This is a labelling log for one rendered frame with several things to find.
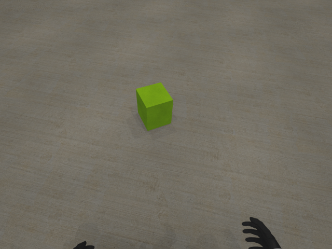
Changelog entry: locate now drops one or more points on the carton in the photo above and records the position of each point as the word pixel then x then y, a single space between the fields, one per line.
pixel 154 105

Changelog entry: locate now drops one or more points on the right robot hand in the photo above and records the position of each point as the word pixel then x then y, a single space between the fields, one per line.
pixel 267 240

